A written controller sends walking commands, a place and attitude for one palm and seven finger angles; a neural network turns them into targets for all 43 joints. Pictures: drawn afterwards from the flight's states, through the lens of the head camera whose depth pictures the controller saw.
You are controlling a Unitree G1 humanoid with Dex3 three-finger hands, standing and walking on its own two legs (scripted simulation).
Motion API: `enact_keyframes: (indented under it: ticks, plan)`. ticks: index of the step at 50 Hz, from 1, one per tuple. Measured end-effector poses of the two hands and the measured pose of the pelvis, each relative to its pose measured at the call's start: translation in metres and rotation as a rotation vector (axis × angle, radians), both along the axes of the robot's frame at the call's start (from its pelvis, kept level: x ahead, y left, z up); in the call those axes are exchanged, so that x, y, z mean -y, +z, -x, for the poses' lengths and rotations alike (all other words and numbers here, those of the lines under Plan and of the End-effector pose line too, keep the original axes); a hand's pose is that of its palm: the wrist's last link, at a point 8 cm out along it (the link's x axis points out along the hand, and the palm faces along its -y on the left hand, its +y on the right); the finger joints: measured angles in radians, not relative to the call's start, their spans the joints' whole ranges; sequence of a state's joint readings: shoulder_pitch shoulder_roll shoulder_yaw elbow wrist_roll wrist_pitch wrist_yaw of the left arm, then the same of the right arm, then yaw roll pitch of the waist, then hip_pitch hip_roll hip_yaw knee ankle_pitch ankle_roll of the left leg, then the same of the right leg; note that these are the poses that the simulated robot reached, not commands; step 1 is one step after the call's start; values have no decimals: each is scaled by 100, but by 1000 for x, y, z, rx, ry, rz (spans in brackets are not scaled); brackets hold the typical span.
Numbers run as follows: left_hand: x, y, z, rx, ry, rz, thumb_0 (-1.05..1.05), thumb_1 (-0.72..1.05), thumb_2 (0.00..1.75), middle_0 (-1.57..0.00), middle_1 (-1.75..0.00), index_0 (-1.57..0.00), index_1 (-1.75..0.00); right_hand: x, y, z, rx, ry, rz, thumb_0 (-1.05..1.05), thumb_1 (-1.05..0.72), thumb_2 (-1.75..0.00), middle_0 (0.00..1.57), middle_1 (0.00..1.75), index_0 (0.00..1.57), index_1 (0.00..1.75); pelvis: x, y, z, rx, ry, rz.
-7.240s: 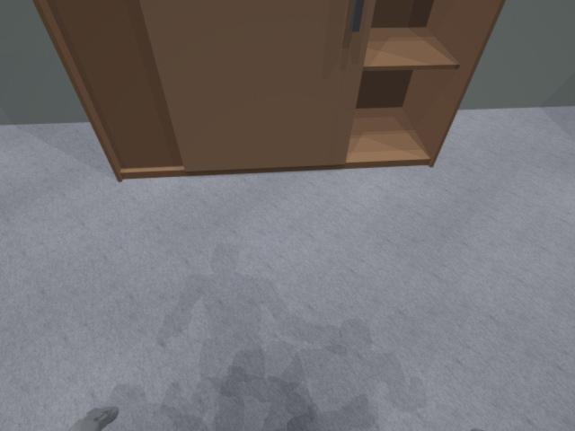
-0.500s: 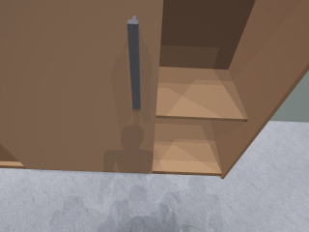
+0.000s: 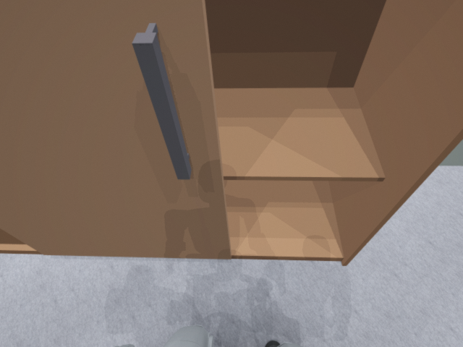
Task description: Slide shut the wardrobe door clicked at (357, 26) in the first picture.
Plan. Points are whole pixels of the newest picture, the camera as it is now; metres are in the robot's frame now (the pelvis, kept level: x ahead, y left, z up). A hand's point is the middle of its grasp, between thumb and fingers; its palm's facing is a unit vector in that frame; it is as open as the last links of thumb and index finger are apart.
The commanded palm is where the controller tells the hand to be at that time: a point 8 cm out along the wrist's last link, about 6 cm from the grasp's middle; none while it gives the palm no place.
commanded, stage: come to a stop and stand still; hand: left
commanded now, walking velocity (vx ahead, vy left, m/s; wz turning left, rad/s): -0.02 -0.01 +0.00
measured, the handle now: (171, 115) +0.47 +0.14 +0.13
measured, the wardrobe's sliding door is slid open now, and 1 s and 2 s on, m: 0.48 0.48 0.48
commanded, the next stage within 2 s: look again from close up in 1.16 s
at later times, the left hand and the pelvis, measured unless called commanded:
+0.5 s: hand out of the picture -0.05 +0.21 -0.17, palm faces +0.02 -0.98 -0.19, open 7.4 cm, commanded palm none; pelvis -0.02 +0.03 +0.01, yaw -1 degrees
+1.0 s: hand out of the picture -0.04 +0.16 -0.17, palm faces +0.03 -0.98 -0.21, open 7.3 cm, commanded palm none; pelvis -0.04 -0.01 +0.00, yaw +0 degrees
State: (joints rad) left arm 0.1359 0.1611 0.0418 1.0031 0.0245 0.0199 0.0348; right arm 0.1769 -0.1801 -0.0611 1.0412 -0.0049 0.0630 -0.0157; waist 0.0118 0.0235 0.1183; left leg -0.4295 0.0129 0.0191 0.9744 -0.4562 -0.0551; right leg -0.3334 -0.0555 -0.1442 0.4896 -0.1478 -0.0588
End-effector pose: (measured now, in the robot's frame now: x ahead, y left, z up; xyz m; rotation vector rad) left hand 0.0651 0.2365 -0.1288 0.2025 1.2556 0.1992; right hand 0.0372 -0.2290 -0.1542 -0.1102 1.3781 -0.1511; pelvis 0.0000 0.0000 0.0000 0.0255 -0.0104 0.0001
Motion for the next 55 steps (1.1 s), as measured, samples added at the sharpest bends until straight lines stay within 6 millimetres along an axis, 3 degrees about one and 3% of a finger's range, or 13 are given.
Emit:
enact_keyframes:
  ticks: [4, 7, 9, 13, 22, 31, 41, 55]
  plan:
    - [-19, -6, 17, -12, 17, 1, 0, 92, 89, -20, -30, -21, -30, -8, 7, -17, 72, 27, 26, 0, -91, -90, 20, 30, 20, 30, -13, -2, 9, -5, 2, 8]
    - [-35, -17, 31, -16, 31, 16, 0, 91, 90, -20, -30, -21, -30, -19, 12, -18, 123, 40, 53, 0, -91, -90, 20, 30, 20, 30, -26, -8, 15, -5, 3, 26]
    - [-45, -25, 40, -26, 45, 32, 1, 91, 90, -20, -30, -20, -30, -28, 14, -12, 137, 43, 68, 0, -91, -90, 20, 30, 20, 30, -34, -10, 19, 1, 6, 27]
    - [-50, -20, 62, -65, 68, 63, 1, 91, 90, -19, -30, -20, -30, -43, 28, 8, 103, 55, 85, 0, -93, -90, 20, 30, 20, 30, -42, 2, 20, 3, 13, 31]
    - [-37, -15, 112, -226, 58, 92, 1, 91, 90, -19, -30, -20, -30, -47, 27, 40, 40, 6, 71, 0, -93, -90, 20, 30, 21, 30, -42, 8, 19, -25, -14, 11]
    - [-5, -9, 106, -186, -15, 32, 1, 91, 90, -19, -30, -20, -30, -28, -5, 81, -31, -33, -11, 0, -91, -90, 20, 30, 20, 30, -20, -4, 33, -29, -17, 26]
    - [14, -11, 93, -53, -5, 27, 2, 93, 90, -20, -30, -20, -30, -21, -8, 86, 22, -22, -38, 1, -91, -90, 20, 30, 20, 30, 1, -5, 37, 28, -3, 12]
    - [29, -11, 126, -148, 28, 72, 1, 91, 90, -20, -30, -20, -30, -12, 2, 108, -74, -3, -24, 0, -91, -90, 20, 30, 20, 30, 8, 0, 38, -1, 2, 14]
